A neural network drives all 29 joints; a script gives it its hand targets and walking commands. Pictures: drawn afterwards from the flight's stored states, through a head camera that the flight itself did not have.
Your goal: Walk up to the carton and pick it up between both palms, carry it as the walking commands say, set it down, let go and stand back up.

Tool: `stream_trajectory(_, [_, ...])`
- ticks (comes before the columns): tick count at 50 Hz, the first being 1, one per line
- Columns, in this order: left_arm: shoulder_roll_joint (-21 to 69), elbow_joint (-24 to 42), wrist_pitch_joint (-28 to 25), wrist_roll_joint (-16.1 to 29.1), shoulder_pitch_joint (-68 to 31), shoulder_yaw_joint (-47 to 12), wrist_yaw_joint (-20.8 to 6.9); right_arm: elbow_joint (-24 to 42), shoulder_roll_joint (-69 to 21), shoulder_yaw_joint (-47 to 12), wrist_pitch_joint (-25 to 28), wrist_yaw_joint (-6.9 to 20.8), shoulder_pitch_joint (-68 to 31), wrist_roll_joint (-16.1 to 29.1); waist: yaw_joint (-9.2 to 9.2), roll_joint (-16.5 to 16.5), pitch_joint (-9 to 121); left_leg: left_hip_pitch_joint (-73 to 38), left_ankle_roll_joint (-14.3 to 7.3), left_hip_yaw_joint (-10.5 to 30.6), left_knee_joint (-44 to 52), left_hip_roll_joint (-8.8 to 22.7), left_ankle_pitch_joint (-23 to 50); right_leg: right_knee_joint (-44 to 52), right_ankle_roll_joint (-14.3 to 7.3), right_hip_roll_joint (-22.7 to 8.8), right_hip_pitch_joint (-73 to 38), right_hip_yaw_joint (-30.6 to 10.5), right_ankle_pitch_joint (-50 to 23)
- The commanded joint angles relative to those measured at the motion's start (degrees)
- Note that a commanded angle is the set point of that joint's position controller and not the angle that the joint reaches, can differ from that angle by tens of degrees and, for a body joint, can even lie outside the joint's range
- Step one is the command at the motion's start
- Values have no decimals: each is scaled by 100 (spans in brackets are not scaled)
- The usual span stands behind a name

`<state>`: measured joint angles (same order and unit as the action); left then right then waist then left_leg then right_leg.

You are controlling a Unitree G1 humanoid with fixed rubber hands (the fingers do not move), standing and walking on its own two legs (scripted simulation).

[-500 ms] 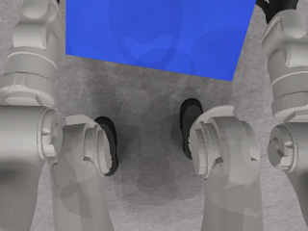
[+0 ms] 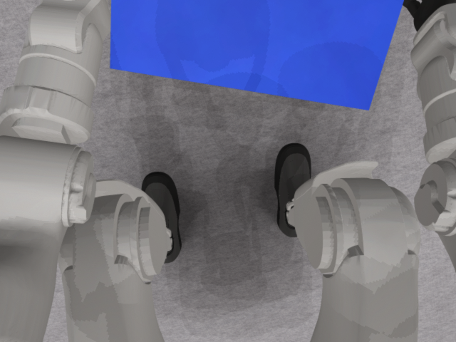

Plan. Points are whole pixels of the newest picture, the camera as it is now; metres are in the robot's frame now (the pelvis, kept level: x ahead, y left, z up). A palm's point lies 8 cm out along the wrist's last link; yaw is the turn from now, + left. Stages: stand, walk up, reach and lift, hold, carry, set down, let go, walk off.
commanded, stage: reach and lift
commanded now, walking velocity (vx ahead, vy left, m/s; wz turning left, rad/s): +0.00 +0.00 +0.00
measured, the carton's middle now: out of the picture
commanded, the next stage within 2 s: none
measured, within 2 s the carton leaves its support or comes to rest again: leaves its support in 1.20 s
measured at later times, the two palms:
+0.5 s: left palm out of the picture +0.55 +0.11 -0.20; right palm out of the picture +0.49 -0.26 -0.19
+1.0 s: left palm out of the picture +0.55 +0.10 -0.20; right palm out of the picture +0.50 -0.27 -0.19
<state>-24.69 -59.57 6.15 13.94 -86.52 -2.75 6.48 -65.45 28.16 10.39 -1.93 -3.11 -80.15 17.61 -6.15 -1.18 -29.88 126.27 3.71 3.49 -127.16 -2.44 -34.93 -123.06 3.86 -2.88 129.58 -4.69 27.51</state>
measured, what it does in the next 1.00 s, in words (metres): stands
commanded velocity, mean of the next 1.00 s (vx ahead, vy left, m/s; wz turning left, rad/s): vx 0.00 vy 0.00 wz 0.00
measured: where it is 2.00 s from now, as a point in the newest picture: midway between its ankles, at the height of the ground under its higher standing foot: (227, 217)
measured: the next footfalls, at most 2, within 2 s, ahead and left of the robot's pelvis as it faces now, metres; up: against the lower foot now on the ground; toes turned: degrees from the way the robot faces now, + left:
none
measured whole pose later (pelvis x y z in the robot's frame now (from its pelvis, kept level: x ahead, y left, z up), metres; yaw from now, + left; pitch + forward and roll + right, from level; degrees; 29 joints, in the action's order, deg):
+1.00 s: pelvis -0.01 -0.01 -0.01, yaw +0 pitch +32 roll +0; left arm -22.8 -64.8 7.6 12.4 -87.8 -1.3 4.3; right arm -68.3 25.0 3.8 -3.8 -5.2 -85.0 21.1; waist -5.5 0.3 -29.0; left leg 126.5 6.1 5.6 -128.0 -3.9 -33.3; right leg -124.3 2.2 -2.2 130.2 -3.3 25.8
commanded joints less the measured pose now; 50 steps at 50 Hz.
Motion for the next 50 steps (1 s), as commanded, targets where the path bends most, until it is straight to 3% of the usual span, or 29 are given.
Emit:
stream_trajectory(1, [-501,573,-335,-39,-1212,173,-34,1445,178,-645,257,-157,-1490,436,54,-140,9289,-2876,-73,-773,971,-1,2060,577,-35,256,-4940,870,-2956])
stream_trajectory(3, [-356,692,-400,-1,-1188,119,-78,1521,-63,-878,232,-167,-1464,508,117,-21,9338,-2463,-107,-879,938,-19,2046,591,-47,309,-5457,713,-3265])
stream_trajectory(4, [-391,733,-429,-11,-1174,146,-92,1529,-209,-964,201,-178,-1453,532,238,29,9404,-2251,-109,-937,924,-38,1961,583,-40,315,-5726,587,-3345])
stream_trajectory(8, [-325,657,-528,76,-1160,102,-174,1176,-591,-1038,154,-223,-1251,438,165,142,9054,-1575,-130,-1042,983,-52,1566,713,-70,359,-6214,398,-3420])
stream_trajectory(9, [-337,660,-547,117,-1266,67,-199,1063,-602,-985,157,-243,-1206,365,33,128,8987,-1506,-137,-1028,989,-28,1497,717,-65,362,-6175,402,-3380])
stream_trajectory(13, [37,653,-575,143,-1616,-186,-234,734,-741,-816,211,-225,-1332,280,-179,-282,8945,-2361,-102,-916,1037,-64,1637,785,-147,394,-5460,573,-2936])
stream_trajectory(16, [488,651,-566,218,-1887,-470,-231,667,-893,-858,278,-148,-1706,347,-223,-589,8830,-3023,-83,-793,1112,-68,1701,795,-198,373,-4664,777,-2480])
stream_trajectory(22, [1038,652,-520,255,-2513,-718,-139,558,-1124,-895,319,19,-2491,450,-196,-672,8591,-3663,-73,-621,1287,-60,1494,748,-217,326,-3694,1067,-1674])
stream_trajectory(25, [1676,665,-465,282,-2998,-884,-255,641,-1661,-1029,280,174,-3061,435,-313,-597,8458,-3683,-97,-550,1329,-82,1372,733,-216,303,-3514,1118,-1440])
stream_trajectory(29, [2899,560,-356,247,-3265,-1152,-514,695,-2649,-1247,211,436,-3558,440,-389,-855,8172,-3631,-66,-562,1380,-141,1250,752,-237,300,-3317,1149,-1353])
stream_trajectory(31, [3655,690,-304,193,-3473,-1233,-744,901,-3354,-1397,149,653,-3884,448,-334,-958,8050,-3456,-99,-601,1365,-194,1183,706,-255,328,-3226,1141,-1329])
stream_trajectory(36, [4467,720,-176,21,-3450,-1061,-1066,1239,-4162,-1501,28,946,-4258,385,-262,-830,7986,-3039,-185,-717,1296,-254,1098,636,-241,377,-3295,1152,-1320])
stream_trajectory(37, [4545,756,-163,45,-3527,-1064,-1117,1172,-4212,-1515,1,976,-4222,371,-337,-787,7970,-3002,-178,-753,1250,-229,1121,654,-266,398,-3369,1118,-1365])
stream_trajectory(38, [4641,796,-156,52,-3428,-1040,-1155,1214,-4351,-1539,-11,996,-4178,405,-251,-803,7983,-2851,-176,-810,1227,-254,1129,651,-271,411,-3412,1098,-1406])
stream_trajectory(45, [5024,1215,-143,125,-3516,-987,-1382,1701,-5017,-1736,-127,1084,-4219,461,-160,-553,8449,-2428,-265,-978,1080,-297,1383,642,-249,520,-4107,983,-1895])
stream_trajectory(50, [5116,1550,-75,119,-3761,-1034,-1455,1960,-5325,-1809,-242,1117,-4358,506,-69,-605,9006,-2575,-306,-1073,1056,-292,1435,641,-255,558,-4410,958,-1963])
